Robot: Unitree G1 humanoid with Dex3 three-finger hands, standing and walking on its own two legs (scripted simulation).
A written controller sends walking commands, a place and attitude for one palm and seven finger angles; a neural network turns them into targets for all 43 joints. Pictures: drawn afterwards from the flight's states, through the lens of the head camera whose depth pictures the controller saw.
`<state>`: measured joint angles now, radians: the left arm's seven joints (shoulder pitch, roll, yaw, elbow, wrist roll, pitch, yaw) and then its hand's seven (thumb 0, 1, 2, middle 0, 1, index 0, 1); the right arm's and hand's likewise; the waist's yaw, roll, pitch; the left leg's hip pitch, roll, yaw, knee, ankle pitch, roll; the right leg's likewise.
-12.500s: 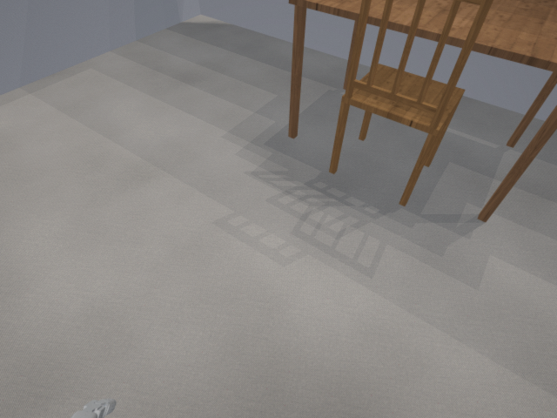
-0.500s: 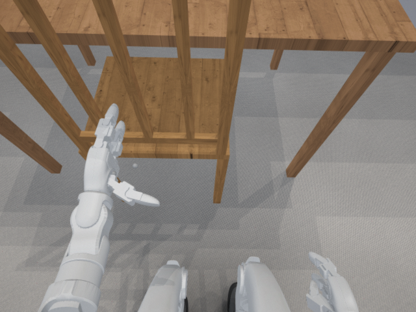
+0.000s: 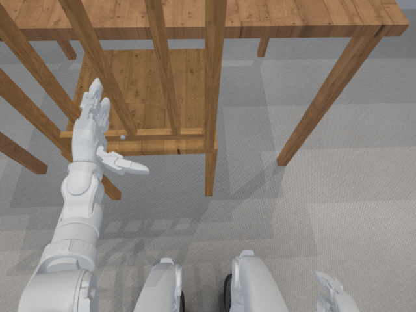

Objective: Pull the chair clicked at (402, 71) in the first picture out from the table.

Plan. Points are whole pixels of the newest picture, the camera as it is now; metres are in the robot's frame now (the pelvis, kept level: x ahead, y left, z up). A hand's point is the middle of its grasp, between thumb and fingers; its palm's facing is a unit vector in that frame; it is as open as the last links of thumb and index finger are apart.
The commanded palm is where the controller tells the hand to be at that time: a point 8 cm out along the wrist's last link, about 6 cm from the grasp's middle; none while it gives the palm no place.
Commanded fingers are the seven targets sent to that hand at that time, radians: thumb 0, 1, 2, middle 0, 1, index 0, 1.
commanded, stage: push the fingers through the gap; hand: left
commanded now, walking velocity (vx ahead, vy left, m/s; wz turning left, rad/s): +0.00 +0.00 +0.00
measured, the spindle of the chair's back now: (109, 82) +0.52 +0.18 +0.08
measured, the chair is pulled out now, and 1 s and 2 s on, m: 0.00 0.00 0.00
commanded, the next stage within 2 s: hook a spindle and tug to test in 0.96 s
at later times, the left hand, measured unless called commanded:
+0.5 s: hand (124, 118) +0.47 +0.16 +0.03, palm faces +0.04 -1.00 -0.05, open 16.9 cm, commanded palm +0.45 +0.21 +0.03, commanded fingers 0.00 -0.50 0.30 -0.06 -0.08 -0.06 -0.08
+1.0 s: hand (120, 114) +0.48 +0.17 +0.03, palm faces +0.04 -1.00 -0.05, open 16.9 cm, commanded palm +0.45 +0.22 +0.03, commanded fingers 0.00 -0.50 0.30 -0.06 -0.08 -0.06 -0.08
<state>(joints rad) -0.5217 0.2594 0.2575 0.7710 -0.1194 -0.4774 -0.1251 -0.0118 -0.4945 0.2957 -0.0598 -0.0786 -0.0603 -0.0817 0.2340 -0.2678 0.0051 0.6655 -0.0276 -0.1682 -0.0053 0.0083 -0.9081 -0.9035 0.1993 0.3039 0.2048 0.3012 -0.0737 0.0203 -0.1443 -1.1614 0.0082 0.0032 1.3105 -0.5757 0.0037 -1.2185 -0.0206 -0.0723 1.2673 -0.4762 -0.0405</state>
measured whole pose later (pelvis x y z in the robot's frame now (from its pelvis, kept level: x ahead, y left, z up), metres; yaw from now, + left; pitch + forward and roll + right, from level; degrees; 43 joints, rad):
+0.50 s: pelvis +0.00 +0.00 +0.00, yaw +0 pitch +26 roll -1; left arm -0.73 0.33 0.33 1.00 -0.09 -0.51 -0.13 -0.01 -0.49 0.30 -0.06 -0.08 -0.06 -0.08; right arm 0.27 -0.27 0.01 0.68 -0.04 -0.15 0.01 0.01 -0.91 -0.90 0.20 0.30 0.20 0.30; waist -0.11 0.03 -0.15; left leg -1.21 0.01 0.00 1.32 -0.57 0.01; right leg -1.26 -0.02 -0.07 1.27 -0.46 -0.04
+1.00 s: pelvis -0.01 +0.01 +0.00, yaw -1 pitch +26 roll -2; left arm -0.77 0.35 0.33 1.05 -0.07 -0.53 -0.12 -0.01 -0.50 0.30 -0.06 -0.08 -0.06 -0.08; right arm 0.29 -0.27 0.02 0.69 -0.04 -0.11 0.03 0.01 -0.91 -0.90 0.20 0.30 0.20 0.30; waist -0.12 0.02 -0.15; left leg -1.22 0.01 0.00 1.33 -0.57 0.02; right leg -1.27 -0.01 -0.07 1.26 -0.45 -0.03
